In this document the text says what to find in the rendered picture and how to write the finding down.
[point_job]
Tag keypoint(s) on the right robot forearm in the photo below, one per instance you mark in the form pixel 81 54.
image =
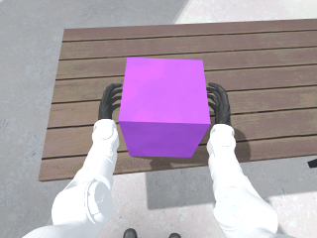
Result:
pixel 224 167

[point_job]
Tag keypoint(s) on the robot right upper arm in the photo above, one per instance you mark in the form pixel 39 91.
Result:
pixel 241 214

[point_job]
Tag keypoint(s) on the robot left foot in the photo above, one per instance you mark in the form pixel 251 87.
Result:
pixel 130 233

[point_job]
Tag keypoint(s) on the robot left hand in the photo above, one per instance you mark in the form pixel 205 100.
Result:
pixel 106 106

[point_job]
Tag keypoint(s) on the robot right hand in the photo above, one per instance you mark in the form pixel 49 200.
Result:
pixel 221 107

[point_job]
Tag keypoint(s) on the left robot forearm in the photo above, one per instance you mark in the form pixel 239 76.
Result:
pixel 101 160

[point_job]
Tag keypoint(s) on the table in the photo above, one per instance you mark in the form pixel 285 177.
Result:
pixel 268 69

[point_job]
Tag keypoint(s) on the robot left upper arm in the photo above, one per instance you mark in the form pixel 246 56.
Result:
pixel 79 212

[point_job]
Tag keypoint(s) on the carton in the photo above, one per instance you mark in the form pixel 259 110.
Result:
pixel 164 109

